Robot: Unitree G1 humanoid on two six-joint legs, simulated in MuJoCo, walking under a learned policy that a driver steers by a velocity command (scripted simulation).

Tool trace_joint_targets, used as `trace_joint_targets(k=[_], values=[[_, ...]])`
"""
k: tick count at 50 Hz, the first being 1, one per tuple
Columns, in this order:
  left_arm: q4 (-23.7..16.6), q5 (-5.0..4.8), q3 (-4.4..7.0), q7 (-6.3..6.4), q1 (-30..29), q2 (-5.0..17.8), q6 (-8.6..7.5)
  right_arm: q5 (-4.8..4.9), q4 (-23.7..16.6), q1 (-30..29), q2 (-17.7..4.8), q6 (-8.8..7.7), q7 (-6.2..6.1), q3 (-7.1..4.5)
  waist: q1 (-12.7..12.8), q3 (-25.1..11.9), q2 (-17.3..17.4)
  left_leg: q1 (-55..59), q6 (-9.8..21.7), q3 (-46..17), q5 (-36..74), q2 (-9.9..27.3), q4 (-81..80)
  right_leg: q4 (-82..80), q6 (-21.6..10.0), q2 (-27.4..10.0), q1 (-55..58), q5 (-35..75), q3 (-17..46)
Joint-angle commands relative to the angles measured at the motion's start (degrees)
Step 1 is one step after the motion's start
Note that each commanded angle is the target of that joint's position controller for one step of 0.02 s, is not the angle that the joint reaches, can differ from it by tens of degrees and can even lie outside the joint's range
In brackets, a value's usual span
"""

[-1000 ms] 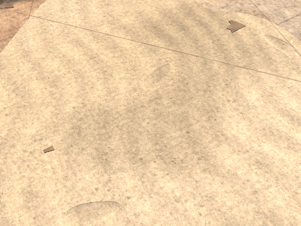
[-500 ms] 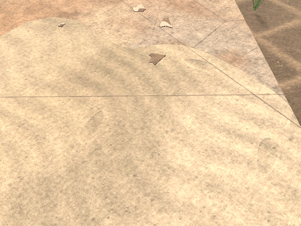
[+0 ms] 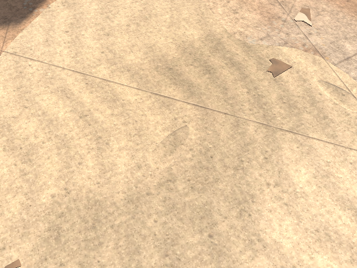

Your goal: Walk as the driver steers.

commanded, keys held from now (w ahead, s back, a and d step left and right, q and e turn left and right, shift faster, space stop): e+shift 0.56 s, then q+shift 0.44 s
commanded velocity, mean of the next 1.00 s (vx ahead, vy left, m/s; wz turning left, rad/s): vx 0.04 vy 0.00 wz -0.30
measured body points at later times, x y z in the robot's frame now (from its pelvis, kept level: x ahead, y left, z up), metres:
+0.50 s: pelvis +0.11 -0.04 -0.01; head +0.14 -0.07 +0.44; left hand +0.34 +0.16 -0.11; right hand +0.11 -0.34 -0.14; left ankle +0.07 +0.04 -0.69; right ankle +0.08 -0.12 -0.73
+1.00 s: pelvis +0.16 -0.04 +0.00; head +0.21 -0.03 +0.45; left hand +0.40 +0.15 -0.12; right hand +0.13 -0.33 -0.10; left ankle +0.21 +0.03 -0.73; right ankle +0.08 -0.13 -0.67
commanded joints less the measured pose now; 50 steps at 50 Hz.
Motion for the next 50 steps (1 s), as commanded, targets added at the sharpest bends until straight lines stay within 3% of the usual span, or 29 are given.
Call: trace_joint_targets(k=[1, 3, 5, 9, 13, 19, 21, 22, 23, 24, 25, 26, 27, 28, 29, 32, 35, 36, 39, 42, 43, 44, 45, 46, 48, 50], values=[[2.4, -0.78, 1.73, -0.17, 12.1, 4.5, 1.59, -0.68, -1.1, 3.2, -6.2, -1.43, -0.41, -1.04, 1.6, -10.8, 2.5, 3.2, 1.3, -4.1, 48.4, 18.8, -7.2, -5.2, -0.3, 1.1, 9.7, 5.1, 0.5], [2.1, -0.55, 2.65, -0.37, 9.9, 5.9, 1.87, -0.14, -1.5, 1.4, -6.3, -0.55, -0.92, -1.1, 1.1, -9.7, 4.5, 6.6, -1.5, -1.1, 42.7, 17.9, -7.4, -7.8, -0.3, 0.9, 5.7, 8.7, -0.5], [1.2, -0.28, 3.04, -0.79, 6.8, 6.0, 2.34, 0.3, -1.8, 1.1, -5.7, 0.37, -1.66, -0.96, -0.2, -8.4, 5.2, 8.9, -2.4, 0.3, 36.0, 18.4, -7.9, -10.3, 0.0, -0.1, 2.8, 11.2, -1.6], [-0.4, 0.2, 3.27, -1.69, 3.3, 5.2, 3.39, -0.06, -1.6, 2.4, -5.4, 1.63, -2.77, -1.12, -1.9, -6.1, 4.9, 13.3, -0.5, 1.0, 29.3, 21.2, -7.6, -14.7, 0.4, -1.1, -0.4, 9.0, -3.6], [-2.2, 0.44, 3.45, -2.52, 1.8, 4.5, 4.15, -0.34, -1.5, 2.8, -6.0, 2.36, -3.17, -1.56, -2.5, -5.5, 4.8, 17.5, 1.6, 2.3, 31.4, 24.0, -4.5, -18.1, -0.4, -0.6, -0.2, 3.1, -5.8], [-5.8, -0.5, 3.74, -2.91, 0.1, 3.4, 4.67, -0.22, -1.8, 2.0, -8.0, 2.97, -2.65, -2.44, -2.8, -6.7, 6.3, 19.6, 1.5, 5.5, 40.0, 26.6, 4.0, -26.8, -3.3, 2.1, 6.5, -4.6, -9.4], [-6.5, -0.31, 4.29, -2.42, 2.2, 4.1, 4.36, 0.38, -2.0, 1.5, -9.2, 2.7, -2.46, -2.84, -1.1, -8.9, 6.6, 17.7, -0.9, 7.5, 43.4, 26.5, 11.4, -32.9, -5.3, 3.8, 12.5, -3.7, -9.2], [-5.9, 0.14, 4.7, -1.75, 6.8, 5.0, 3.75, 0.93, -2.2, 0.4, -10.1, 2.65, -2.26, -3.22, 2.6, -11.1, 3.7, 12.7, -4.1, 9.9, 42.5, 25.1, 20.2, -40.5, -7.3, 3.7, 20.6, 5.1, -6.6], [-5.5, 0.61, 6.48, -0.71, 11.1, 11.5, 3.16, 1.3, -4.1, -0.1, -9.1, 2.37, -1.81, -2.9, 4.7, -14.6, -4.6, -0.4, -7.8, 11.6, 21.9, 20.3, 34.8, -44.3, -11.5, -4.9, 32.2, 24.3, 7.6], [-5.9, -0.54, 8.69, -0.24, 11.9, 19.5, 3.5, 0.54, -8.8, -3.2, -4.0, 2.78, -1.13, -1.6, 3.5, -15.6, -14.9, -18.7, -12.2, 8.3, -31.1, 6.2, 47.9, -44.7, -23.6, -18.6, 38.2, 56.9, 29.6], [-5.4, -2.07, 8.65, -0.36, 14.0, 17.1, 3.57, -1.44, -8.0, -5.0, -5.1, 3.4, -1.28, -1.51, 5.7, -16.3, -2.6, -20.0, -12.6, -3.6, -31.8, 9.7, 52.3, -43.7, -24.9, -17.8, 38.8, 56.1, 24.6], [-5.9, -1.74, 8.05, -0.15, 9.3, 15.3, 4.03, -0.48, -8.0, -4.1, -4.9, 3.37, -1.35, -1.38, 3.1, -11.9, -1.8, -21.0, -12.4, -4.6, -26.6, 10.6, 50.9, -44.9, -22.8, -14.8, 34.5, 47.4, 19.9], [-6.8, -1.41, 7.17, 0.1, 3.7, 12.7, 4.74, -0.29, -7.5, -3.7, -5.9, 3.11, -1.66, -1.61, 0.5, -6.7, 0.0, -21.7, -12.4, -4.5, -21.2, 11.7, 46.0, -46.8, -19.0, -10.3, 30.1, 38.9, 16.1], [-7.9, -1.7, 6.64, 0.37, 0.2, 11.3, 4.97, -0.99, -7.8, -3.7, -7.3, 3.1, -1.86, -2.02, -1.0, -5.1, -1.0, -21.3, -12.7, -4.2, -18.1, 11.8, 42.1, -47.3, -16.4, -7.1, 28.2, 35.9, 14.4], [-8.4, -1.3, 6.05, 0.46, -1.8, 9.8, 4.85, -1.36, -6.2, -0.7, -7.6, 3.48, -1.67, -2.09, -1.8, -6.8, -2.2, -18.7, -13.1, -2.7, -16.4, 11.2, 40.9, -46.7, -15.8, -5.8, 28.0, 40.4, 11.0], [-6.5, -0.46, 5.09, 0.02, 0.5, 8.8, 3.46, -0.11, -4.0, 3.1, -5.4, 4.22, -0.96, -1.3, -1.2, -10.7, -2.7, -11.8, -12.9, -0.5, -15.5, 10.8, 33.5, -45.8, -14.4, -5.4, 28.2, 47.9, 6.3], [-5.0, 0.46, 3.25, 0.16, 0.1, 5.9, 2.68, 0.14, -3.5, 2.1, -3.3, 4.65, -0.53, -0.2, 0.1, -10.5, -5.4, -3.3, -11.0, -0.2, -12.2, 11.6, 22.4, -47.3, -12.2, -5.3, 25.1, 40.7, 3.3], [-4.4, 0.85, 2.84, 0.2, 0.3, 5.7, 2.51, 0.26, -3.3, 1.7, -3.5, 4.84, -0.39, -0.19, 0.7, -9.9, -6.1, -1.1, -10.5, -0.1, -11.4, 11.2, 19.8, -47.8, -11.9, -5.9, 24.1, 37.2, 3.0], [-3.6, 0.9, 4.1, 0.62, 0.3, 10.6, 3.06, 0.37, -4.4, 0.3, -7.2, 4.95, 0.13, -1.55, 1.1, -6.3, -6.4, -2.8, -8.9, 0.4, -15.2, 9.4, 18.9, -45.6, -12.5, -9.2, 24.0, 32.0, 4.6], [-3.7, -0.12, 4.38, 1.41, -2.2, 10.9, 3.42, 0.19, -4.3, 3.1, -6.0, 4.11, 0.59, -1.6, -1.3, -4.9, -4.5, -0.4, -6.8, 1.3, -12.7, 8.9, 10.9, -40.7, -10.7, -10.1, 24.2, 29.3, 4.2], [-3.5, -0.21, 4.48, 1.68, -2.1, 10.7, 3.18, -0.17, -4.3, 4.0, -6.4, 3.48, 0.54, -1.73, -2.2, -4.9, -2.2, 2.3, -5.6, -2.0, -5.8, 9.5, 4.6, -36.8, -8.3, -8.3, 23.0, 24.7, 2.7], [-4.6, 0.11, 4.43, 1.77, -1.7, 9.5, 2.94, -0.97, -4.3, 6.2, -11.1, 2.63, 0.36, -2.84, -1.9, -6.1, 7.6, 6.0, -2.8, -16.9, 8.1, 17.6, -1.4, -24.5, -4.8, -1.9, 18.3, 13.3, -2.4], [-7.6, -0.09, 3.61, 1.81, -4.4, 6.8, 3.38, 0.12, -3.7, 9.4, -17.8, 2.55, 0.57, -5.06, -3.0, -5.2, 19.3, 9.2, 7.5, -36.6, 28.1, 28.6, -4.6, -13.5, -1.1, 10.4, 5.4, -14.6, -6.1], [-7.1, 0.47, 3.03, 1.99, -3.6, 6.0, 3.52, 0.62, -2.5, 13.3, -16.6, 2.35, 0.8, -5.04, -3.4, -7.8, 14.4, 12.3, 11.0, -39.6, 26.7, 29.8, -6.2, -5.1, -1.2, 8.7, 2.5, -20.5, 0.3], [-5.8, -0.12, 3.27, 1.38, -4.8, 6.7, 3.08, 0.67, -3.4, 7.0, -12.2, 3.08, 0.05, -4.55, -1.5, -5.2, 6.5, 9.7, 7.7, -28.9, 15.3, 22.8, -4.7, -3.3, -1.0, 5.3, 0.9, -10.6, 1.9], [-6.0, 0.24, 3.38, 0.83, -5.6, 7.1, 2.76, 1.06, -4.8, 3.0, -9.9, 3.76, -0.45, -4.21, -0.8, -6.9, 7.4, 10.3, 4.3, -24.3, 14.4, 17.6, -4.5, -7.6, 0.3, 4.5, 2.0, -5.0, 1.1]])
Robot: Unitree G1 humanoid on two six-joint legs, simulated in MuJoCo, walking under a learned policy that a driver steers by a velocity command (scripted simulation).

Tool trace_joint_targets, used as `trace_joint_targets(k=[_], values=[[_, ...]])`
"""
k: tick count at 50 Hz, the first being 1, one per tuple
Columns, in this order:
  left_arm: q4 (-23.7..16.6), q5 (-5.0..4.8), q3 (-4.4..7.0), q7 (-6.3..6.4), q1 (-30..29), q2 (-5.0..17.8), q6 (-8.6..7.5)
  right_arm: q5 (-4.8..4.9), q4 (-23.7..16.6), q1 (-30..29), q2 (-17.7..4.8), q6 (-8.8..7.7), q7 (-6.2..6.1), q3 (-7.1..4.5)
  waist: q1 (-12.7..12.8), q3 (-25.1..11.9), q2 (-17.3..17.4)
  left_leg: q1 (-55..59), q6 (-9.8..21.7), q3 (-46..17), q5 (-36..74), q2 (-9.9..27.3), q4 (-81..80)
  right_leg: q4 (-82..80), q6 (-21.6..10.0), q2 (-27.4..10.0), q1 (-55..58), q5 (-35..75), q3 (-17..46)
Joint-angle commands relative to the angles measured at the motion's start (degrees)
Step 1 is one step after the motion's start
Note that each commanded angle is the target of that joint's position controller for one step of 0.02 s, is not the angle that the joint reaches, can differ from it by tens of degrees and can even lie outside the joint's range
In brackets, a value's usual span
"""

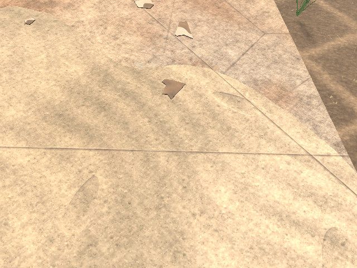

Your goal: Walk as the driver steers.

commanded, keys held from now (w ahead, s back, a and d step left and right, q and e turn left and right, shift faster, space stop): q+shift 0.26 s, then shift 0.02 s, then e+shift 0.22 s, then w+e+shift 0.48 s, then w+q+shift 0.02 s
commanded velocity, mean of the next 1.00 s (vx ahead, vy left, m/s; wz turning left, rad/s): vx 0.29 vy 0.00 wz -0.08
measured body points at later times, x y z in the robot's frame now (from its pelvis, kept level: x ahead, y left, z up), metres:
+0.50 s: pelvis +0.03 -0.04 +0.01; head +0.06 -0.06 +0.46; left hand +0.05 +0.25 -0.09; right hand +0.25 -0.26 -0.11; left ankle -0.03 +0.08 -0.70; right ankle +0.07 -0.13 -0.74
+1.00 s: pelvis +0.20 -0.06 -0.03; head +0.23 -0.05 +0.42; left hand +0.47 +0.15 -0.10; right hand +0.12 -0.33 -0.14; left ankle -0.03 +0.06 -0.74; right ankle +0.36 -0.19 -0.69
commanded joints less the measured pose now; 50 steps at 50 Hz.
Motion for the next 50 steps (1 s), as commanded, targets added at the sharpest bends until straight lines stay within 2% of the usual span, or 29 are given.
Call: trace_joint_targets(k=[1, 4, 9, 12, 14, 15, 16, 17, 18, 19, 20, 21, 22, 24, 25, 26, 28, 30, 31, 32, 33, 34, 35, 36, 38, 41, 47, 48, 50], values=[[-3.9, 0.22, 1.32, -0.55, -0.3, 5.1, -0.95, 0.33, -4.4, -2.3, -8.9, 0.04, -0.64, -2.93, 2.0, -6.6, 8.2, 10.7, 8.8, -18.3, 22.3, 11.1, -10.5, 0.2, 1.9, -1.7, -8.0, 4.5, 2.0], [-4.6, -0.22, 0.78, -0.63, -1.6, 4.2, -0.85, 0.16, -4.1, 0.6, -10.6, 0.42, -0.52, -4.04, 0.3, -7.9, 7.5, 12.4, 8.9, -20.7, 18.7, 10.6, -9.8, -6.0, 3.0, -1.0, -8.4, 5.0, 2.1], [-5.4, -0.38, 0.58, -0.09, -2.5, 5.5, -1.51, -0.66, -5.3, -0.8, -12.3, 1.08, -0.06, -5.08, -0.6, -7.6, 9.7, 8.2, 8.2, -27.0, 11.5, 9.4, -9.6, -13.8, 2.3, 0.4, -4.5, 6.2, 3.3], [-5.2, -0.71, 0.65, 0.29, -0.5, 6.5, -2.32, -0.87, -6.2, -3.6, -12.8, 1.19, 0.36, -5.41, 0.3, -7.5, 10.9, 5.1, 6.3, -30.3, 12.6, 8.2, -8.6, -19.8, 1.2, 1.5, 1.0, 6.5, 3.8], [-4.0, -0.87, 0.77, 0.83, 3.9, 6.8, -2.9, -0.67, -7.0, -6.9, -12.3, 1.19, 0.41, -5.23, 2.9, -7.6, 11.6, 1.4, 3.5, -30.4, 10.4, 6.4, -7.3, -28.8, 0.4, 1.4, 8.6, 9.7, 3.5], [-3.0, -0.52, 0.9, 1.24, 6.9, 7.0, -3.31, -0.2, -7.1, -8.1, -11.1, 1.1, 0.1, -4.67, 4.5, -7.7, 10.8, -1.0, 1.2, -27.9, 7.1, 4.5, -5.0, -36.6, -0.2, -0.3, 13.8, 14.6, 3.1], [-3.3, 0.26, 1.48, 1.72, 5.8, 10.1, -3.58, 0.0, -7.0, -5.4, -7.7, 0.83, -0.24, -3.54, 2.5, -8.1, 2.6, -4.4, -1.5, -22.0, -4.2, 0.1, 2.0, -43.8, -2.5, -9.1, 16.7, 11.1, 12.6], [-5.5, 0.86, 2.01, 1.42, 1.5, 14.9, -3.25, -0.01, -7.4, -2.4, -5.2, 0.73, -0.65, -2.74, 0.4, -7.5, -9.1, -11.3, -4.0, -10.4, -17.3, -9.3, 12.4, -48.7, -7.8, -22.6, 16.9, 8.9, 30.8], [-4.4, 1.26, 1.91, 0.69, 2.8, 13.4, -2.86, -1.59, -6.1, -1.6, -9.5, 0.73, -1.06, -3.58, 0.7, -7.3, -6.9, -8.8, -4.5, -9.8, -19.7, -7.1, 21.8, -47.2, -12.9, -23.9, 10.5, 13.7, 34.7], [-4.3, 0.66, 0.29, 0.06, 0.8, 8.2, -3.06, -1.32, -4.8, -1.6, -8.8, 0.82, -1.17, -3.25, -0.7, -5.9, -3.6, -5.3, -4.6, -11.8, -16.2, -5.2, 23.1, -46.0, -13.3, -21.5, 6.9, 16.4, 31.3], [-3.9, 0.34, -1.14, -0.56, -2.2, 3.7, -3.4, -1.09, -3.3, -2.0, -6.9, 1.09, -0.98, -2.35, -1.5, -4.2, -1.9, -1.6, -5.0, -11.8, -12.2, -3.5, 20.6, -45.5, -10.9, -16.7, 4.3, 16.1, 24.2], [-3.2, 0.51, -1.39, -0.85, -3.3, 3.6, -3.52, -1.31, -2.9, -2.2, -5.4, 1.34, -0.63, -1.59, -2.0, -4.3, -5.5, 0.3, -5.5, -7.9, -10.2, -2.2, 16.9, -45.1, -8.3, -12.3, 5.0, 16.9, 19.7], [-2.3, 0.44, -0.68, -0.91, -2.1, 5.7, -3.27, -1.54, -3.1, -3.0, -5.8, 1.38, -0.53, -1.33, -1.5, -3.5, -9.1, -0.4, -5.8, -3.4, -10.6, -1.5, 12.8, -43.5, -7.5, -9.6, 7.3, 21.7, 18.6], [-0.4, -0.06, 1.88, -1.41, 5.1, 11.8, -2.37, -1.04, -3.8, -6.7, -7.4, 1.15, -1.26, -1.33, 1.9, -3.6, -9.0, -4.5, -5.9, -0.3, -14.0, -3.0, 10.9, -39.7, -8.7, -9.6, 14.3, 33.1, 22.3], [0.3, -0.45, 2.64, -1.63, 7.8, 12.9, -2.13, -0.57, -4.2, -8.0, -7.5, 0.99, -1.59, -1.13, 2.8, -4.4, -8.2, -6.6, -5.8, -0.8, -14.6, -3.1, 10.2, -38.6, -9.5, -10.7, 17.9, 36.4, 24.9], [1.2, -0.68, 3.26, -1.76, 10.8, 13.5, -1.88, -0.63, -4.6, -8.4, -7.6, 0.53, -1.59, -0.84, 3.5, -7.4, -7.1, -6.9, -5.4, -0.9, -15.9, -3.2, 9.2, -40.2, -10.5, -10.7, 20.6, 23.6, 27.6], [1.8, -0.28, 4.07, -2.16, 10.7, 13.1, -0.99, -0.92, -5.6, -10.2, -7.4, -0.63, -1.23, -0.41, 3.4, -5.9, -9.1, -4.7, -4.0, -1.0, -18.0, -2.9, 5.4, -45.5, -11.5, -9.5, 16.7, -7.7, 32.0], [0.2, -0.44, 4.32, -2.57, 3.9, 11.3, -0.32, -0.49, -4.2, -6.0, -5.7, -1.71, -1.87, 0.13, -1.3, -2.0, -8.2, 9.5, -1.8, 0.4, -10.9, -3.2, -8.3, -45.4, -8.1, -4.9, 3.2, -8.1, 29.1], [-1.3, -0.52, 4.47, -2.29, -0.7, 10.3, -0.4, -0.79, -1.9, 1.4, -7.0, -2.18, -2.66, -0.32, -5.6, -1.3, -6.3, 24.5, -0.4, 1.5, -3.7, -1.8, -18.0, -42.9, -2.7, 0.1, -8.2, -4.8, 23.7], [-2.2, -1.17, 4.12, -2.0, -1.0, 7.1, -1.04, -1.08, 0.1, 7.2, -12.5, -2.7, -3.69, -1.75, -7.1, -3.2, 3.3, 39.2, 0.9, -5.0, -8.6, 7.9, -21.3, -29.3, 2.2, 5.4, -21.9, -4.9, 14.2], [-3.6, -1.88, 2.73, -1.79, 1.7, 3.0, -1.94, -1.32, -2.1, 1.1, -16.1, -3.0, -4.13, -2.35, -4.2, -5.3, 15.0, 36.7, 4.5, -27.1, -23.5, 26.1, -21.8, -10.6, -0.1, 5.2, -29.4, -2.2, 7.3], [-4.3, -0.54, 3.04, -2.08, -1.3, 7.0, -2.56, -2.19, -3.1, -3.9, -13.9, -3.48, -4.07, -2.07, -2.3, -1.5, 7.7, 26.3, 7.1, -28.2, -27.8, 28.4, -22.1, -4.5, -0.6, -2.2, -30.4, 5.7, 6.9], [-4.3, -0.51, 3.5, -3.14, -2.0, 8.0, -2.88, -2.24, -3.4, -6.2, -9.8, -4.34, -3.63, -0.94, -0.5, 0.0, 6.4, 22.9, 6.4, -24.0, -25.6, 25.2, -22.2, -1.2, -1.0, -3.7, -29.1, 9.7, 6.9], [-3.4, -0.22, 3.66, -4.04, -0.1, 8.0, -2.89, -2.03, -3.1, -6.6, -8.0, -5.25, -3.06, -0.37, 0.4, 0.2, 6.8, 22.6, 4.9, -18.4, -20.6, 22.0, -22.4, 1.8, -0.7, -3.8, -29.1, 12.4, 6.2], [-2.6, 0.74, 3.57, -5.53, 1.7, 7.4, -2.33, -1.75, -1.9, -3.0, -8.3, -6.42, -2.64, -0.3, -0.2, -0.2, 8.7, 22.3, 3.5, -10.0, -14.5, 18.5, -23.1, 8.6, -0.7, -4.7, -30.2, 14.4, 2.9], [-4.8, 0.87, 2.85, -6.75, -3.1, 6.3, -2.04, -1.92, 0.9, 3.5, -8.3, -7.36, -1.35, -0.37, -2.2, 2.5, 7.5, 22.1, 2.9, -3.3, -8.2, 17.6, -23.9, 12.6, -1.3, -6.6, -34.9, 17.0, 1.1], [-9.7, 1.01, 0.78, -8.52, -14.1, 4.3, -2.32, -2.17, 4.4, 7.4, -7.1, -8.59, -1.09, 0.33, -3.4, 8.4, 7.1, 18.8, 0.8, 10.0, 9.4, 16.2, -27.0, -1.6, -3.7, -7.9, -30.8, 21.7, -7.2], [-10.4, 0.96, 0.22, -8.71, -15.6, 3.6, -2.41, -2.22, 5.2, 8.5, -7.5, -8.6, -1.24, 0.32, -3.6, 8.6, 6.8, 19.7, 0.2, 12.1, 17.0, 16.4, -26.5, -4.9, -5.0, -7.4, -28.6, 20.8, -9.6], [-10.7, 0.87, -0.87, -8.23, -14.9, 2.0, -2.57, -2.32, 6.6, 9.8, -8.0, -8.72, -1.67, 0.64, -1.8, 5.6, 7.3, 18.7, -0.6, 15.9, 52.1, 17.1, -21.4, -12.1, -8.6, -3.2, -15.6, 18.3, -13.9]])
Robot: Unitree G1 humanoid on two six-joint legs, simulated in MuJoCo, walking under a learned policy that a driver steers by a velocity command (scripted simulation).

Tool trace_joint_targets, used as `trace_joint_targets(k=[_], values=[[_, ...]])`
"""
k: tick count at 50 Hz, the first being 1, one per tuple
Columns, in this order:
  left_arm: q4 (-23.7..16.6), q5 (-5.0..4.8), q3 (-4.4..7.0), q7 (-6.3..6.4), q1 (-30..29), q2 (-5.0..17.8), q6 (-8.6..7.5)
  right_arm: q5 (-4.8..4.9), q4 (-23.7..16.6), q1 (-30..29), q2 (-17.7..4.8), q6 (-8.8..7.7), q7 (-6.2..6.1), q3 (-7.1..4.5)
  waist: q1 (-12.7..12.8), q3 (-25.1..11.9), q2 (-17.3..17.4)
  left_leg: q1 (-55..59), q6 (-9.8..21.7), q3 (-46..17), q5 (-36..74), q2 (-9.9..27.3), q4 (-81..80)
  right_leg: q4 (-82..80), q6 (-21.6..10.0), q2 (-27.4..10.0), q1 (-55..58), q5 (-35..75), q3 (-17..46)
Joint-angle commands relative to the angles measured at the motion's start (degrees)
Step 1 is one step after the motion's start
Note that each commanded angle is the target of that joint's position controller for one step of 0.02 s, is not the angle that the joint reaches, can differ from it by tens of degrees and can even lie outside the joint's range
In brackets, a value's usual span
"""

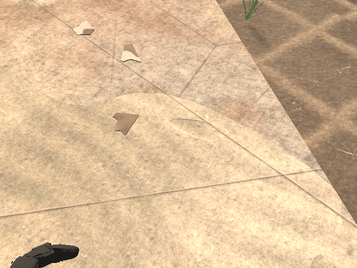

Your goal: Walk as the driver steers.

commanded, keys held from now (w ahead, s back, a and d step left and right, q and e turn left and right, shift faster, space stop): w+q+shift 1.00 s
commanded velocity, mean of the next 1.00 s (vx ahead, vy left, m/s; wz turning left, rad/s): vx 0.97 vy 0.00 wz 0.59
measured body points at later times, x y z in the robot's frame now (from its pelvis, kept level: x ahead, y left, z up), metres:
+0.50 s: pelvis +0.44 -0.05 +0.00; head +0.47 -0.05 +0.45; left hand +0.38 +0.20 -0.14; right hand +0.63 -0.28 -0.11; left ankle +0.64 +0.02 -0.67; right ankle +0.21 -0.10 -0.69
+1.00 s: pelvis +0.92 +0.00 +0.00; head +0.95 +0.02 +0.45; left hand +0.97 +0.33 -0.06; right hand +1.12 -0.25 -0.11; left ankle +0.68 -0.02 -0.63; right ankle +1.08 -0.07 -0.71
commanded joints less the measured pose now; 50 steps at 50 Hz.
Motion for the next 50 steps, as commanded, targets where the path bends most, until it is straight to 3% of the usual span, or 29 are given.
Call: trace_joint_targets(k=[1, 3, 4, 5, 6, 7, 8, 9, 11, 16, 19, 22, 25, 26, 27, 28, 29, 30, 31, 33, 35, 40, 43, 45, 46, 47, 48, 49, 50], values=[[-5.5, 0.3, -1.63, 0.59, -6.6, -0.7, -1.38, -0.02, -0.1, 2.1, -8.4, -0.7, -0.85, -0.95, 3.1, 6.4, 8.5, -12.2, 5.9, 0.0, 81.8, 14.3, 5.9, -7.7, -4.7, 7.5, 15.2, -3.7, -7.2], [0.4, 0.56, 0.74, 2.64, 13.8, 4.5, -1.79, 0.0, 0.6, 0.0, -13.4, 0.57, -1.24, -1.73, 14.5, -4.9, 11.5, -16.0, 8.4, -1.5, 91.6, 17.1, 29.4, -11.2, -7.4, 11.4, 39.2, -12.0, -2.4], [3.8, 0.86, 2.54, 3.94, 24.7, 8.5, -2.19, 0.89, -0.3, -3.5, -13.5, 0.63, -0.98, -1.7, 21.0, -9.3, 9.9, -27.8, 8.6, -1.3, 78.5, 14.7, 47.7, -18.7, -9.0, 7.6, 56.8, -11.0, 5.0], [4.6, 2.35, 3.76, 5.02, 23.4, 14.5, -2.74, 2.42, -3.2, 2.0, -1.4, 0.5, 0.91, 0.89, 12.4, -17.1, -7.7, -52.0, 6.8, -4.8, 1.1, 3.6, 73.9, -23.4, -11.6, -14.4, 76.9, -27.4, 31.6], [3.2, 1.03, 4.15, 5.33, 26.9, 14.8, -3.15, 4.16, -4.8, -2.4, -6.5, -0.58, 0.66, -0.35, 16.7, -27.3, -0.7, -54.2, 8.4, -19.4, 0.7, -1.7, 84.1, -32.7, -11.5, -21.5, 74.8, -28.4, 51.1], [6.1, 1.22, 3.78, 5.78, 23.5, 12.5, -3.68, 4.64, -6.9, -10.2, -8.3, -0.66, 0.41, -1.3, 14.6, -14.8, 2.4, -58.4, 8.7, -20.0, 9.1, 1.2, 83.0, -35.1, -8.4, -17.7, 64.9, -22.5, 40.5], [7.3, 1.01, 2.96, 5.85, 20.8, 9.2, -4.49, 4.25, -6.6, -8.8, -5.7, -0.64, 0.67, -0.62, 10.7, -5.4, 2.8, -57.4, 8.5, -17.7, 11.7, 4.0, 78.3, -37.1, -7.6, -17.1, 53.7, -15.5, 33.0], [7.3, 1.21, 2.13, 5.75, 16.9, 5.9, -5.32, 3.34, -4.7, -7.4, -4.7, 0.23, 1.11, -0.57, 7.8, -1.2, 4.9, -54.4, 8.3, -17.7, 12.8, 6.4, 73.8, -39.1, -5.4, -14.3, 45.9, -12.5, 26.2], [8.1, 0.21, 0.65, 5.88, 14.9, 1.6, -6.7, 1.86, -1.8, -1.6, -1.8, 3.25, 2.31, -0.35, 3.3, 1.3, -0.1, -48.7, 7.4, -17.3, 13.5, 7.7, 71.1, -43.4, -2.9, -11.1, 36.9, -11.1, 16.2], [11.5, -1.1, -0.05, 4.99, 16.7, -1.0, -9.24, 2.5, -5.0, -12.3, 0.9, 5.11, 3.45, -0.37, 2.7, 9.3, -2.8, -55.8, 7.4, -12.2, 24.0, 6.1, 60.6, -48.4, 5.1, -3.1, 34.0, 14.1, -4.0], [12.8, -1.3, -0.75, 5.86, 19.5, -1.4, -9.51, 2.48, -7.4, -18.8, 0.8, 4.28, 4.05, 0.08, 3.7, 9.2, -2.0, -56.1, 8.8, -5.1, 30.1, 3.1, 50.4, -47.9, 5.8, -1.9, 39.2, 35.0, -9.6], [12.8, -1.65, -0.61, 8.04, 19.3, 2.2, -9.4, 2.18, -7.9, -18.9, -0.2, 3.99, 4.76, 0.39, 1.4, 5.6, -2.5, -46.4, 10.7, 0.6, 33.3, -1.9, 38.0, -42.7, 7.4, -4.0, 45.2, 62.3, -12.1], [10.8, -1.01, 1.02, 10.52, 14.4, 8.1, -7.54, 1.81, -3.4, -2.0, -6.5, 5.42, 4.19, -1.83, -8.7, -4.3, -6.0, -26.2, 13.0, 0.7, 26.6, -7.1, 36.6, -20.0, 7.8, -7.9, 47.8, 82.4, -10.5], [9.1, -0.3, 1.55, 10.58, 9.1, 9.4, -6.5, 1.61, 0.5, 11.5, -9.6, 5.84, 3.42, -3.5, -15.5, -8.2, -5.3, -13.8, 16.1, -4.0, 22.5, -6.0, 35.0, -2.4, 7.1, -8.5, 41.7, 79.2, -8.6], [8.6, -0.83, 1.92, 9.48, 4.7, 8.4, -5.51, 2.8, 2.8, 18.3, -11.5, 5.63, 2.33, -5.05, -19.2, -7.9, 3.2, -5.3, 21.1, -10.4, 23.9, -2.3, 25.8, 26.8, 6.3, -0.8, 32.0, 38.1, -9.4], [5.7, 0.69, -1.16, 7.7, 0.8, -2.1, -6.43, 3.54, 3.8, 11.7, -10.9, 5.93, 1.59, -4.91, -11.6, 1.3, 16.5, -6.3, 21.3, -17.1, 29.9, -1.6, 32.3, 47.7, 5.1, 9.4, 10.9, -19.6, -5.1], [0.3, -0.27, -2.64, 7.3, 9.7, -5.8, -7.42, 1.81, 0.6, 3.8, -12.2, 5.46, 1.65, -4.29, 0.3, -5.3, 14.3, -0.4, 29.5, -39.7, 29.2, 5.0, 28.6, 53.3, 6.1, 7.9, -2.8, -21.7, 6.5], [-2.0, 0.46, -3.43, 6.59, 11.0, -3.2, -9.23, 1.11, -1.9, 1.3, -11.6, 5.5, 1.0, -4.64, 0.6, -9.4, 10.4, -0.4, 32.1, -58.4, 0.2, 13.0, 11.1, 47.0, 5.0, 6.3, -6.6, -19.3, 12.7], [-0.8, 0.94, -2.77, 6.33, 8.8, 1.2, -9.92, 0.51, -2.7, -1.3, -8.3, 5.21, 0.59, -4.24, 2.3, -1.2, -1.4, -10.7, 28.7, -59.0, -10.5, 13.1, 3.5, 39.7, 4.7, 2.9, -6.0, -14.5, 12.7], [-0.6, 2.75, -2.96, 6.43, 7.4, 1.8, -8.06, 1.07, -3.4, -5.3, -8.4, 3.49, 0.29, -3.73, 6.8, 5.4, -5.3, -27.0, 25.5, -51.7, -4.9, 8.8, 2.6, 29.5, 6.7, -0.4, 0.3, -12.8, 12.1], [-2.0, 2.6, -3.53, 6.3, 4.1, 1.4, -5.52, 1.64, -3.9, -6.9, -8.0, 1.47, 0.31, -3.32, 7.9, 8.6, -6.1, -40.6, 23.8, -42.3, 0.8, 3.3, 0.1, 16.4, 9.3, -3.4, 8.5, -9.4, 9.7], [-6.5, -0.85, -4.79, 5.51, -6.7, -1.5, -5.3, 2.77, -4.0, -3.9, -9.8, 0.48, 1.45, -4.95, 0.7, 4.6, 1.4, -37.6, 18.0, -32.1, 24.4, -3.0, 3.1, -13.7, 9.0, -0.9, 21.1, 12.7, 5.1], [-7.2, -1.06, -4.0, 5.97, -6.8, 0.5, -5.82, 2.38, -4.5, -2.6, -10.6, 0.91, 1.6, -5.78, -0.8, 1.5, 4.9, -27.3, 15.2, -34.2, 33.2, -1.1, 8.7, -22.5, 7.8, 1.8, 24.3, 12.3, 5.8], [-4.7, -1.13, -1.96, 6.93, 2.1, 4.9, -6.41, 1.69, -5.2, -4.0, -12.8, 0.95, 1.37, -6.34, 3.8, -5.0, 5.0, -22.2, 12.6, -34.7, 46.6, -1.0, 21.2, -24.1, 6.8, 4.6, 34.5, 4.3, 6.4], [-2.3, -1.1, -0.6, 7.63, 13.1, 7.3, -6.77, 1.58, -5.9, -7.3, -14.5, 0.8, 1.57, -6.63, 11.0, -10.8, 4.2, -25.3, 11.2, -33.0, 47.8, -2.6, 33.9, -23.5, 6.2, 3.9, 46.3, 0.4, 6.0], [0.3, 0.06, 1.21, 8.81, 26.8, 11.2, -7.04, 1.54, -7.7, -10.5, -10.7, 0.1, 1.62, -5.57, 17.3, -17.6, 1.2, -34.7, 10.5, -30.2, 37.5, -4.9, 51.6, -21.2, 4.9, -4.1, 61.0, -12.9, 13.0], [1.4, 2.73, 2.18, 9.19, 31.1, 15.5, -7.01, 2.89, -11.1, -10.3, -0.4, -0.29, 1.39, -2.83, 15.1, -21.0, -14.9, -52.3, 9.8, -24.5, -5.3, -10.3, 69.2, -29.9, 3.1, -20.2, 71.8, -33.7, 37.9], [0.6, 2.07, 2.95, 8.45, 22.9, 16.2, -6.58, 3.95, -13.2, -5.0, -1.8, 0.24, 1.31, -1.77, 7.9, -22.7, -24.0, -61.1, 10.1, -21.5, -1.7, -7.4, 76.6, -40.6, -1.6, -24.8, 69.2, -42.0, 61.4], [-1.2, 1.64, 1.83, 8.04, 15.7, 8.5, -6.12, 2.23, -11.2, -9.3, -5.7, 1.59, 0.96, -2.17, 8.1, -13.3, -11.6, -63.3, 10.0, -19.0, 5.1, -2.5, 77.7, -40.1, -1.8, -21.3, 60.6, -45.3, 51.0]])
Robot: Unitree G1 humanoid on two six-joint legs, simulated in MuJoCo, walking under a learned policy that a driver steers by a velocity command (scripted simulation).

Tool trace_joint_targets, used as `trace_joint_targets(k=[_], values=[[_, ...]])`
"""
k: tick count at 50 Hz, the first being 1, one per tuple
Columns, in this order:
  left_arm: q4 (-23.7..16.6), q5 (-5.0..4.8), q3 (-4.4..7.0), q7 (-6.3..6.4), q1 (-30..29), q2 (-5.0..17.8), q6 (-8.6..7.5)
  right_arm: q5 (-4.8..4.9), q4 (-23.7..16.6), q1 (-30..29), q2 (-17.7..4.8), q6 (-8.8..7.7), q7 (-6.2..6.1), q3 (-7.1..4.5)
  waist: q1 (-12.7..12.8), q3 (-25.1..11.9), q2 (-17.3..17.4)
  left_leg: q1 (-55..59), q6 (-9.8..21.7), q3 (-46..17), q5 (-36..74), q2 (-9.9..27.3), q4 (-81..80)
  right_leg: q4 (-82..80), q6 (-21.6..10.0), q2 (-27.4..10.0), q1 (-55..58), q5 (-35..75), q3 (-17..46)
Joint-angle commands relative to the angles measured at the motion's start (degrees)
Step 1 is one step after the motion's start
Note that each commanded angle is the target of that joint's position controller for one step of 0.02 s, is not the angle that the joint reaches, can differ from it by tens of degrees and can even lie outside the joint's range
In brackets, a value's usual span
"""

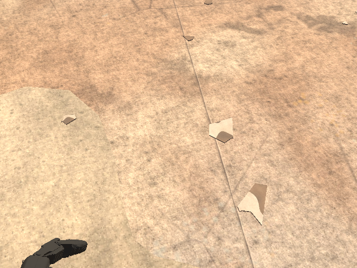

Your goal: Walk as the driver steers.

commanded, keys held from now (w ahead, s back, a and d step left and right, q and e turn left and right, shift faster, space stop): w+q+shift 0.14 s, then e+shift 0.86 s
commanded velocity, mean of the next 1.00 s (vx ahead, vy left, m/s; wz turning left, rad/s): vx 0.37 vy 0.00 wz -0.26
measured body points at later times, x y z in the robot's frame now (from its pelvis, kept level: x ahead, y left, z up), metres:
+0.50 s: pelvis +0.35 +0.01 +0.02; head +0.41 +0.03 +0.46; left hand +0.33 +0.26 -0.13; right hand +0.55 -0.19 -0.09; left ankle +0.42 +0.09 -0.71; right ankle +0.29 -0.15 -0.61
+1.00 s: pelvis +0.44 -0.04 +0.02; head +0.48 -0.08 +0.47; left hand +0.65 +0.20 -0.07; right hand +0.50 -0.34 -0.10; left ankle +0.50 +0.11 -0.65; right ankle +0.49 -0.12 -0.71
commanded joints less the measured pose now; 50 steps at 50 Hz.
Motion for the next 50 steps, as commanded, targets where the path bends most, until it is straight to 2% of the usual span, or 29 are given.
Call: trace_joint_targets(k=[1, 2, 3, 5, 8, 11, 12, 15, 16, 17, 18, 19, 20, 22, 23, 24, 26, 30, 33, 37, 38, 39, 40, 41, 43, 45, 46, 48, 50], values=[[0.4, -0.01, 4.13, 0.05, 12.1, 7.2, 0.75, -1.41, -8.2, -6.0, -1.6, -0.06, 0.54, 1.68, 8.1, -8.9, -7.5, -35.6, -0.5, 6.2, 9.9, 7.8, 17.9, -22.0, -9.6, -19.7, 35.2, -31.8, 32.0], [1.9, 0.17, 3.8, -0.1, 13.0, 6.0, 0.77, -1.93, -8.6, -8.4, -1.2, 0.57, 1.47, 1.63, 7.8, -6.3, -4.5, -34.2, -1.1, 6.5, 10.6, 9.4, 16.1, -21.9, -8.5, -17.3, 30.8, -21.3, 23.9], [4.4, -0.07, 3.4, -0.06, 15.7, 4.9, 0.42, -2.52, -10.0, -10.1, 0.2, 1.23, 2.46, 1.99, 7.2, -4.1, -5.5, -34.2, -1.4, 6.2, 10.7, 11.0, 15.3, -22.2, -8.0, -15.7, 27.9, -14.4, 17.5], [8.0, -1.31, 2.89, -0.96, 19.0, 2.5, -0.74, -2.37, -12.5, -13.1, 2.8, 2.64, 3.48, 3.05, 6.2, -1.7, -7.1, -36.6, -1.5, 6.8, 11.7, 12.8, 15.0, -23.2, -6.5, -14.5, 26.4, -3.2, 9.3], [9.5, -1.73, 2.69, -1.6, 18.7, 2.6, -2.24, -2.7, -16.3, -18.2, 3.4, 2.98, 3.92, 4.14, 4.6, 1.3, -6.2, -35.8, -1.9, 8.0, 17.5, 12.2, 8.7, -26.0, -6.6, -13.0, 21.5, 16.5, -0.5], [10.7, -1.78, 2.34, -1.81, 17.5, 3.8, -3.03, -2.79, -16.7, -21.3, 4.9, 1.28, 4.31, 5.67, 3.5, 5.1, -3.4, -23.0, -2.6, 13.1, 25.1, 7.5, -17.3, -28.4, -6.8, -7.9, 14.9, 34.5, -9.0], [11.5, -2.2, 2.7, -1.87, 18.9, 6.0, -3.0, -2.61, -16.1, -21.8, 5.5, 0.84, 4.67, 6.07, 3.9, 4.7, -4.4, -15.7, -2.5, 15.6, 27.5, 5.7, -22.2, -30.1, -7.7, -8.4, 13.4, 37.3, -9.1], [14.7, -3.66, 3.47, -1.35, 22.9, 10.8, -1.57, -3.88, -11.1, -12.7, 2.2, 0.01, 3.54, 5.21, -0.1, -1.6, -7.6, -0.3, -0.2, 16.5, 27.8, 1.8, -30.4, -15.8, -7.8, -8.4, 21.4, 54.6, -7.1], [15.0, -4.27, 3.32, -0.99, 22.7, 10.9, -1.03, -4.64, -8.1, -4.9, 0.9, -0.61, 2.74, 4.72, -4.3, -5.3, -8.0, 7.9, 1.2, 13.8, 34.2, 3.7, -36.0, -4.6, -6.7, -7.6, 21.3, 53.3, -6.9], [14.3, -5.0, 2.98, -0.96, 23.2, 9.5, -1.0, -6.2, -5.9, -0.1, -2.2, -1.11, 1.7, 3.93, -5.7, -9.6, -6.1, 18.3, 1.5, 10.1, 48.2, 10.0, -36.2, 8.9, -5.6, -4.6, 15.0, 37.1, -6.8], [12.3, -4.74, 1.88, -1.12, 28.0, 2.3, -0.56, -6.78, -6.3, 1.4, -6.7, -1.36, 0.79, 3.28, -1.5, -20.0, 8.4, 34.1, 5.7, -4.9, 95.7, 31.0, -24.7, 34.4, -4.3, 3.9, 2.5, -26.0, -7.4], [12.7, -7.43, 2.3, 0.42, 34.3, 3.3, 0.78, -3.16, -8.0, 3.2, -6.3, -1.35, 0.52, 2.42, -1.0, -35.2, 7.2, 41.3, 11.6, -14.3, 110.4, 39.5, -22.6, 46.7, -5.1, 5.6, -1.2, -29.9, 6.7], [12.3, -6.25, 3.16, 0.79, 29.9, 6.6, 1.55, -0.94, -9.2, -2.4, -4.8, -0.38, -0.21, 2.1, -0.2, -31.7, 3.5, 32.4, 11.3, -9.4, 93.7, 35.8, -28.7, 46.1, -4.7, 2.8, -2.6, -22.5, 5.3], [11.7, -3.72, 3.48, 0.25, 24.1, 5.1, 2.62, -0.81, -8.5, -9.0, 2.5, -0.29, -1.01, 4.02, 3.3, -14.1, 1.4, 16.7, 6.7, -1.1, 70.6, 28.5, -36.4, 37.3, -3.4, -0.9, -6.5, -17.0, 1.3], [12.1, -2.74, 3.59, -0.25, 24.4, 3.8, 3.83, -0.73, -8.2, -9.7, 3.5, -0.2, -1.73, 4.27, 4.8, -9.7, 2.4, 9.9, 5.9, 2.5, 67.2, 26.7, -39.6, 35.8, -2.4, -1.3, -4.7, -16.0, 0.5], [12.0, -2.07, 3.91, -0.68, 25.0, 2.6, 5.08, -0.61, -7.7, -9.3, 3.6, -0.26, -2.13, 4.25, 5.9, -8.4, 2.5, 4.1, 5.4, 5.5, 64.4, 26.2, -42.2, 34.9, -1.7, -1.1, -1.1, -14.9, -0.1], [10.8, -2.17, 4.29, -0.91, 25.0, 0.3, 6.5, -0.83, -7.5, -10.5, 2.7, -0.86, -2.25, 3.59, 8.2, -8.7, 2.9, -0.7, 6.1, 9.6, 60.1, 26.1, -44.7, 33.7, -1.2, -0.7, 0.9, -12.7, -1.3], [7.0, -1.88, 4.29, -1.68, 19.1, -1.1, 7.86, -1.28, -7.8, -14.9, 4.1, -1.0, -2.25, 3.62, 9.8, -6.4, 7.1, -6.6, 3.2, 19.1, 45.2, 23.9, -46.0, 19.9, -2.6, -3.1, 2.6, -0.5, -2.8], [4.8, -1.83, 4.39, -3.19, 14.5, 0.2, 8.38, -1.2, -7.5, -13.7, 2.0, -0.59, -1.94, 2.56, 8.1, -6.0, 7.1, -6.9, 0.9, 22.0, 34.1, 24.9, -43.8, 10.3, -4.0, -2.2, 7.3, 4.1, -5.1], [1.9, -1.48, 5.3, -3.33, 11.7, 2.6, 8.23, -0.7, -7.0, -10.9, -0.6, 1.4, -1.24, 0.94, 6.9, -4.2, 4.5, -4.9, -2.7, 22.7, 24.2, 28.1, -34.5, 1.0, -6.3, 0.0, 10.8, -2.5, -7.7], [2.7, -1.1, 5.74, -3.03, 14.1, 3.5, 7.55, -0.93, -6.2, -8.4, -0.4, 2.24, -1.09, 0.75, 7.3, -4.7, 0.0, -5.3, -4.8, 24.1, 19.2, 25.9, -26.7, -3.5, -7.4, 0.7, 14.4, -1.1, -5.8], [2.9, -1.03, 7.08, -2.09, 17.0, 9.2, 6.53, -1.76, -6.5, -4.7, 0.0, 3.34, -0.69, 0.61, 7.5, -3.6, -14.1, -11.7, -8.5, 27.1, 3.7, 19.8, -10.5, -12.1, -10.1, -6.9, 17.8, 15.2, 8.8], [1.4, -1.49, 8.81, -1.93, 17.5, 17.2, 6.46, -1.7, -10.7, -4.6, 2.8, 4.8, -0.93, 1.67, 6.0, -5.0, -22.7, -27.1, -12.2, 20.7, -18.0, 8.4, 2.1, -15.6, -20.5, -19.0, 22.9, 30.4, 33.3], [1.0, -2.94, 9.62, -1.85, 19.7, 16.9, 6.89, -2.52, -10.9, -6.9, 1.8, 5.58, -1.42, 2.1, 8.9, -10.1, -14.8, -28.2, -12.1, 11.4, -15.5, 8.8, 8.1, -18.9, -23.6, -18.7, 24.8, 20.0, 34.9], [0.5, -2.35, 8.13, -1.09, 13.1, 11.8, 8.05, -1.5, -10.9, -11.1, 1.3, 4.92, -1.79, 1.9, 6.4, -3.8, -8.8, -28.6, -10.8, 8.3, -2.9, 10.8, 4.1, -19.2, -19.5, -11.7, 18.6, 4.6, 24.5], [-1.3, -2.9, 7.15, -0.86, 7.8, 8.0, 8.48, -2.53, -10.2, -10.7, 0.6, 4.79, -1.93, 1.61, 4.8, -4.6, -9.1, -24.1, -10.4, 8.8, 3.3, 10.3, 1.0, -18.4, -16.2, -6.7, 15.3, 7.2, 19.3], [-1.4, -2.94, 7.1, -1.06, 8.3, 7.8, 8.38, -2.61, -9.9, -10.3, 1.0, 5.12, -1.82, 1.7, 5.0, -6.1, -7.5, -22.8, -10.4, 8.8, 3.9, 9.5, 0.5, -17.8, -15.8, -6.1, 15.5, 10.0, 19.0], [-1.2, -2.84, 7.74, -1.43, 9.9, 9.2, 8.12, -2.03, -10.2, -10.7, 2.2, 5.48, -1.68, 2.12, 5.5, -7.5, -4.7, -22.2, -10.6, 8.1, 3.8, 8.5, -3.4, -17.2, -15.6, -5.5, 16.9, 10.1, 20.3], [-1.2, -2.59, 8.22, -1.49, 10.7, 10.2, 8.28, -1.69, -10.8, -11.9, 2.6, 5.62, -1.82, 2.4, 6.5, -7.2, -5.4, -22.5, -10.6, 7.3, 4.0, 7.5, -7.9, -17.8, -15.5, -5.0, 17.8, 4.2, 23.1]])
Keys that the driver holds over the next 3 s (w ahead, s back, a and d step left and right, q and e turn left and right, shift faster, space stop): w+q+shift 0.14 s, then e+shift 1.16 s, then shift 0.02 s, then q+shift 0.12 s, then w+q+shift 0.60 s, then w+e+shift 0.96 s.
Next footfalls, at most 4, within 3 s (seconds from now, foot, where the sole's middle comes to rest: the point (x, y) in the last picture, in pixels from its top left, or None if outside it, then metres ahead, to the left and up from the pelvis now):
0.34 left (149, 266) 0.46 0.10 -0.75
0.78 right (211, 241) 0.53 -0.13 -0.75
1.24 left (165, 233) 0.58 0.03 -0.75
1.60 right None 0.40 -0.10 -0.75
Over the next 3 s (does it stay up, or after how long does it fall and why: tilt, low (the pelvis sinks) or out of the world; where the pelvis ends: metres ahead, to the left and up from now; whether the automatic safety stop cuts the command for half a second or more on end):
stays up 1.56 -0.31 0.01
